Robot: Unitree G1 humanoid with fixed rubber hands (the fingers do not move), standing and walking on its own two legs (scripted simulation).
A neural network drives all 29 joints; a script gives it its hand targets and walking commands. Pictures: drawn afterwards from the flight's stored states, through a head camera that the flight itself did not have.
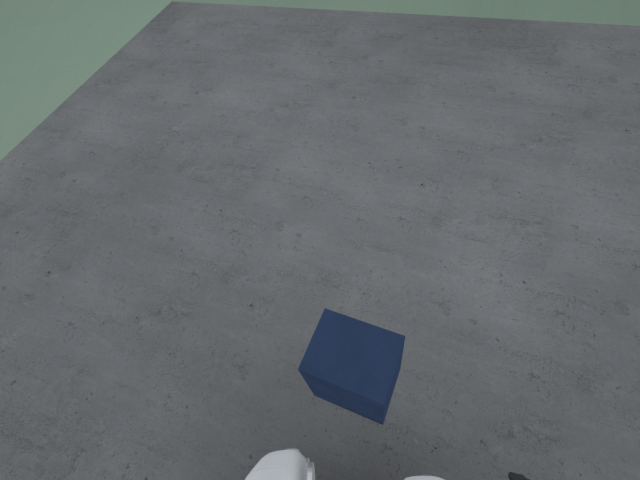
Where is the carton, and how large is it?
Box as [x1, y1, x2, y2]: [298, 308, 404, 424]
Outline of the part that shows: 325,308 298,369 314,395 382,424 398,374 404,336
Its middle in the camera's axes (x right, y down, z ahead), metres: +0.09 +0.36 +1.07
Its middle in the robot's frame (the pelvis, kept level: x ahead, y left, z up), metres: +0.40 -0.01 -0.62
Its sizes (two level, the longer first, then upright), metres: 0.218 0.171 0.290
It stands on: the floor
